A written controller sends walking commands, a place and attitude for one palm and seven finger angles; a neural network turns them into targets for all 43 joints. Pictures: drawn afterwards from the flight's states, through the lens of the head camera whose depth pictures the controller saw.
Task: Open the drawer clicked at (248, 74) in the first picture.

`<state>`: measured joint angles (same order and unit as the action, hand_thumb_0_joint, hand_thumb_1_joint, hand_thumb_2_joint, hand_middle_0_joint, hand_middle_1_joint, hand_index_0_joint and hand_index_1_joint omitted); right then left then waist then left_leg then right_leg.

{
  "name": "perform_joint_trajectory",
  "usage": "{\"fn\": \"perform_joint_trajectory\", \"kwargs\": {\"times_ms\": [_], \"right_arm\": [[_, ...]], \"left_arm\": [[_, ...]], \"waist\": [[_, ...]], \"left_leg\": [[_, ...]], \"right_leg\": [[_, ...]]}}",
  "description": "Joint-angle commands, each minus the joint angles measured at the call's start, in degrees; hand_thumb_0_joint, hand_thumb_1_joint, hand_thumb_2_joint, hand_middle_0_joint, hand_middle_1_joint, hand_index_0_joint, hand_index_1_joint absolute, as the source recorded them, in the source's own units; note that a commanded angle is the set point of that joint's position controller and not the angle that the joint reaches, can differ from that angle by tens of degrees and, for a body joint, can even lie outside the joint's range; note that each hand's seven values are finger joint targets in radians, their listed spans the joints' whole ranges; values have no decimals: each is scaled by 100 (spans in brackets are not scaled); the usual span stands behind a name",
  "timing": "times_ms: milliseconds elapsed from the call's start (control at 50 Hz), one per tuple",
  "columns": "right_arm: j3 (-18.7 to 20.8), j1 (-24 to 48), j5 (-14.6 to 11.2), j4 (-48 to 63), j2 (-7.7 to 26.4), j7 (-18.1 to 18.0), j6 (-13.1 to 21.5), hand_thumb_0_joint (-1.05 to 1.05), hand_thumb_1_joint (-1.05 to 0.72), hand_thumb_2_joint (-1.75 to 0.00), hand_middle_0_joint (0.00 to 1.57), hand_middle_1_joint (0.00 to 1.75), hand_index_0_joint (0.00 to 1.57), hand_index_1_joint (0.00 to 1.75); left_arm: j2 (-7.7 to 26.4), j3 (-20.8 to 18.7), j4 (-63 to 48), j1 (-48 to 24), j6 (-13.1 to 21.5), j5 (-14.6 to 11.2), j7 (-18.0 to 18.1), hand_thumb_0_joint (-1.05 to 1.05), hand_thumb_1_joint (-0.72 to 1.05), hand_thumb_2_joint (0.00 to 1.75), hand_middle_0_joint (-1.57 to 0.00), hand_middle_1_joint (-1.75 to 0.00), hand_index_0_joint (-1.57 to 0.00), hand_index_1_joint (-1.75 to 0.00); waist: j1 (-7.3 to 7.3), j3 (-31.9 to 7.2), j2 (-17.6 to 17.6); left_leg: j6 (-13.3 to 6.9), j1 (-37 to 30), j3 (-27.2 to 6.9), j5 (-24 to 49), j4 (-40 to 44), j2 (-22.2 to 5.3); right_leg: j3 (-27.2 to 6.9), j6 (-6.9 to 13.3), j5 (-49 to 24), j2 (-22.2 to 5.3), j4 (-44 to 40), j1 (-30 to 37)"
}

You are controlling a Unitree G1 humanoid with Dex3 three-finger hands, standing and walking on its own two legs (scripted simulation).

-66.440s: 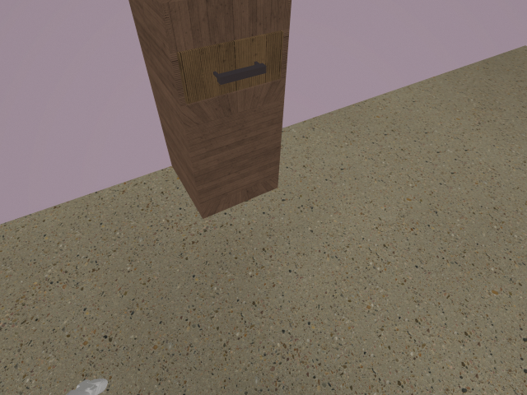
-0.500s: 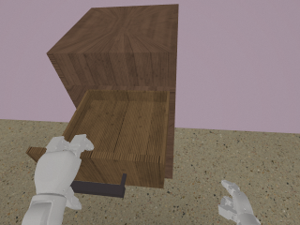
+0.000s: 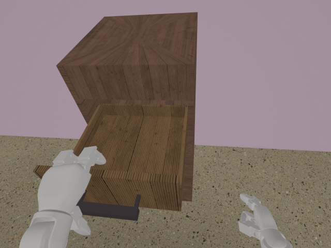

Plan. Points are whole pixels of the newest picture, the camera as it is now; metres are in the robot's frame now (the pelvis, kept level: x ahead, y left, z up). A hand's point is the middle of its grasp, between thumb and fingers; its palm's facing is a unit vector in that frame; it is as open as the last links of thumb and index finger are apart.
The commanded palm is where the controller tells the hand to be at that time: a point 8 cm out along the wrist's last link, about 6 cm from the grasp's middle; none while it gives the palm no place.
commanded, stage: draw the hand back to the body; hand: left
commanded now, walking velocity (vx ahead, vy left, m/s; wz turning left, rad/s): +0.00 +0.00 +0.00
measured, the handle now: (107, 202) +0.23 +0.22 -0.05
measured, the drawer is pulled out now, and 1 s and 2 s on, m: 0.30 0.30 0.30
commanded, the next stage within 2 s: step back with the hand held close in 1.54 s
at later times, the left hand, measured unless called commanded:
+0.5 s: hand (61, 195) +0.17 +0.25 +0.11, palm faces +0.09 -0.08 -0.99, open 13.8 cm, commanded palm +0.14 +0.24 +0.16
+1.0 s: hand (66, 169) +0.20 +0.23 +0.16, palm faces +0.38 -0.84 -0.39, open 11.6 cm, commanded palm +0.14 +0.27 +0.17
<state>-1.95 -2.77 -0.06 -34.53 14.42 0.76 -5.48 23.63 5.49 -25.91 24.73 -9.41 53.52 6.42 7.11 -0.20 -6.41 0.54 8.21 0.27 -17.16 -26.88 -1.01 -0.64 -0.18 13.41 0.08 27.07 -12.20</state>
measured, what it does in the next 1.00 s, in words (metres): stands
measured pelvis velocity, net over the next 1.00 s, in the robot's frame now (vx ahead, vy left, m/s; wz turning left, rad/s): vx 0.02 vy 0.00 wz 0.02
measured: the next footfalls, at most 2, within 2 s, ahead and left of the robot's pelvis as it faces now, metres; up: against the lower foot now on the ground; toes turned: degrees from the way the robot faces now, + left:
none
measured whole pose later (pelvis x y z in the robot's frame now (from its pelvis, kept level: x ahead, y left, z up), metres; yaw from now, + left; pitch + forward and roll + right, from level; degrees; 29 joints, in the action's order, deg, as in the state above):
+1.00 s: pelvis +0.02 +0.00 +0.00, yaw +1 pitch -3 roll -1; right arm -1.2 -10.6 0.9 -37.3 11.4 -4.5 10.8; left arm 17.4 -14.0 -28.6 29.7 7.2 -1.3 6.8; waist 3.0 2.4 -3.4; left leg 0.7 4.3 -1.0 -17.4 -24.6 -1.1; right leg 0.7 -0.3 13.7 0.1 23.9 -7.4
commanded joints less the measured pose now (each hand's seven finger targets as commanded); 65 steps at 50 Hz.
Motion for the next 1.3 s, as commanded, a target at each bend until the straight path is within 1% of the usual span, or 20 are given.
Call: {"fn": "perform_joint_trajectory", "kwargs": {"times_ms": [0, 80, 140, 160, 180, 260, 300, 380, 520, 540, 560, 580, 600, 640, 660, 720, 800, 860, 1020, 1280], "right_arm": [[167, 967, 35, 938, 460, -83, 327, 0, -90, -90, 20, 30, 20, 30], [189, 1028, -10, 870, 464, -137, 352, 0, -90, -90, 20, 30, 20, 30], [191, 1144, -45, 939, 486, -125, 358, 0, -90, -90, 20, 30, 20, 30], [169, 978, -15, 921, 455, -109, 366, 0, -90, -90, 20, 30, 20, 30], [219, 1045, -41, 870, 518, -139, 327, 0, -90, -90, 20, 30, 20, 30], [154, 980, -33, 984, 499, -152, 364, 0, -90, -90, 20, 30, 20, 30], [198, 976, 2, 944, 560, -212, 337, 0, -90, -90, 20, 30, 20, 30], [226, 928, 8, 897, 567, -296, 419, 0, -90, -90, 20, 30, 20, 30], [278, 863, 2, 896, 569, -342, 521, 0, -90, -90, 20, 30, 20, 30], [268, 597, -42, 1242, 194, -437, 984, 0, -90, -90, 20, 30, 20, 30], [198, 433, 22, 1015, 279, -542, 1276, 0, -90, -90, 20, 30, 20, 30], [207, 520, -1, 1012, 307, -579, 1314, 0, -90, -90, 20, 30, 20, 30], [199, 420, 6, 1022, 303, -671, 1375, 0, -90, -90, 20, 30, 20, 30], [183, 387, 60, 935, 340, -752, 1631, 0, -90, -90, 20, 30, 20, 30], [131, 238, 98, 963, 238, -741, 1758, 0, -90, -90, 20, 30, 20, 30], [137, 69, 94, 837, 224, -687, 1932, 0, -90, -90, 20, 30, 20, 30], [193, 12, 88, 718, 234, -636, 1974, 0, -90, -90, 20, 30, 20, 30], [239, 17, 75, 704, 242, -591, 1966, 0, -90, -90, 20, 30, 20, 30], [316, 7, 65, 719, 244, -571, 1957, 0, -90, -90, 20, 30, 20, 30], [351, 54, -16, 691, 231, -610, 1797, 0, -90, -90, 20, 30, 20, 30]], "left_arm": [[973, -819, -1229, -796, 227, 198, 361, 0, -50, 30, -30, -120, -30, -120], [1233, -1225, -1039, -552, 270, 24, 386, 0, -50, 30, -30, -120, -30, -120], [1079, -1183, -1095, -398, 200, -115, 284, 0, -50, 30, -30, -120, -30, -120], [1025, -1113, -1100, -388, 208, -114, 243, 0, -50, 30, -30, -120, -30, -120], [1232, -1277, -1032, -388, 208, -194, 211, 0, -50, 30, -30, -120, -30, -120], [1098, -1194, -1087, -141, 218, -235, 94, 0, -50, 30, -30, -120, -30, -120], [1294, -1309, -1061, -406, 304, -223, 82, 0, -50, 30, -30, -120, -30, -120], [1654, -1731, -1066, -460, 513, -238, 208, 0, -50, 30, -30, -120, -30, -120], [1530, -1720, -1047, -422, 689, -427, 222, 0, -50, 30, -30, -120, -30, -120], [-211, -1760, -1549, -884, 1153, -4552, 131, 0, -47, 32, -30, -118, -30, -118], [18, -1845, -335, 213, 1299, -4724, 157, 0, -43, 33, -29, -115, -29, -115], [45, -1837, -744, 162, 1408, -4858, 102, 0, -40, 34, -29, -113, -29, -113], [305, -2207, -1151, 120, 1572, -5136, 148, 0, -36, 36, -29, -111, -29, -111], [742, -2602, -1731, -262, 1818, -5258, 282, 0, -29, 39, -29, -107, -29, -107], [393, -2340, -1951, -221, 1920, -5258, 285, 0, -26, 40, -28, -104, -28, -104], [268, -2283, -1873, -10, 1959, -5347, 273, 0, -15, 45, -27, -98, -27, -98], [176, -2369, -1419, 171, 1961, -5424, 200, 0, -1, 51, -26, -88, -26, -88], [103, -2406, -1298, 277, 1997, -5464, 128, 0, 9, 55, -26, -82, -26, -82], [288, -2677, -1661, 433, 2043, -5493, 128, 0, 37, 68, -24, -64, -24, -64], [237, -2767, -1257, 364, 1909, -5589, 139, 0, 83, 87, -21, -34, -21, -34]], "waist": [[3, -963, 356], [-15, -773, 514], [-33, -703, 365], [-34, -786, 533], [-66, -624, 545], [-41, -555, 614], [-45, -491, 700], [-18, -615, 415], [-55, -528, 283], [-548, -171, 824], [-485, 68, 1253], [-440, 105, 1102], [-369, -110, 1056], [-338, -419, 461], [-327, -588, -45], [-353, -328, -188], [-360, 15, 185], [-366, -51, 449], [-332, -700, 389], [-397, -342, 500]], "left_leg": [[-134, 96, 154, 1622, 332, 104], [-118, 127, 137, 1487, 353, 125], [-110, 126, 119, 1451, 369, 119], [-135, 177, 175, 1473, 363, 131], [-122, 185, 162, 1439, 422, 123], [-145, 276, 183, 1247, 408, 109], [-152, 284, 174, 1089, 466, 124], [-139, 185, 133, 1050, 420, 125], [-114, 163, 109, 1067, 436, 145], [-262, -366, 23, 688, 396, -41], [-235, -140, 45, 395, 515, -116], [-225, -47, -20, 256, 619, -119], [-200, -110, 1, 424, 660, -85], [-141, -225, 39, 620, 620, -67], [-115, -230, 45, 881, 654, -18], [-41, -121, 40, 1326, 662, -38], [-24, 22, 45, 1509, 639, -83], [-31, -1, 62, 1701, 616, -94], [-38, -223, 101, 2344, 451, -73], [-59, -119, 115, 1992, 471, -80]], "right_leg": [[121, 115, -1119, 69, -319, 659], [-11, 111, -1090, 54, -426, 654], [-30, 108, -1068, 56, -463, 604], [105, 70, -1046, -5, -408, 654], [29, 77, -1087, 32, -466, 644], [144, 40, -741, -15, -475, 541], [126, 27, -596, -11, -541, 515], [8, 70, -501, -28, -588, 540], [99, 55, -474, -39, -585, 416], [289, 94, -238, 106, -668, 340], [400, 48, 6, 109, -537, 375], [359, 55, 210, 73, -582, 378], [396, 33, 160, 22, -683, 527], [307, 24, 14, -78, -649, 674], [356, 74, -247, -104, -555, 815], [389, 105, -679, -98, -523, 832], [404, 103, -916, -64, -567, 771], [423, 84, -1131, -67, -565, 820], [410, 57, -1737, -98, -413, 1037], [428, 20, -1537, -133, -509, 751]]}}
